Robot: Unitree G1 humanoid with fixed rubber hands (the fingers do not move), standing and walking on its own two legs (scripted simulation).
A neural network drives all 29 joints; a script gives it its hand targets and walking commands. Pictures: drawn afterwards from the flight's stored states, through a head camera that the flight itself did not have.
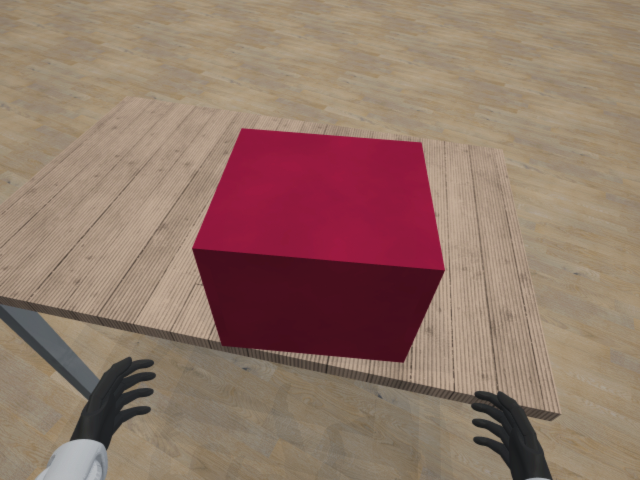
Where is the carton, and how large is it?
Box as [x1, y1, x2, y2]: [192, 128, 444, 362]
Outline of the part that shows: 241,128 192,247 222,345 403,362 444,271 421,142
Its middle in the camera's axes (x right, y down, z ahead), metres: +0.00 +0.01 +0.59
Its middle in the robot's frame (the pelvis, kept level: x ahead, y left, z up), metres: +0.44 +0.03 +0.04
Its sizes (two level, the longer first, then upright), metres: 0.278 0.249 0.226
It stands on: a table, 0.71 m high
